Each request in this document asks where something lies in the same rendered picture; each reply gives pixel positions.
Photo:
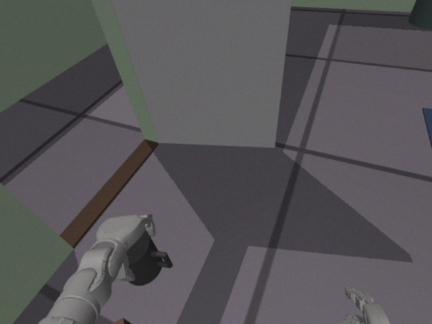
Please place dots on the left robot hand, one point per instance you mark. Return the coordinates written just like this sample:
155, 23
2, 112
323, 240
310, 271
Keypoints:
127, 229

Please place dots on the right robot hand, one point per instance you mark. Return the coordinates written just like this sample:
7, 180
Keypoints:
372, 313

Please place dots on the left robot arm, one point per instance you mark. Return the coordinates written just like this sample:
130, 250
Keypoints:
89, 289

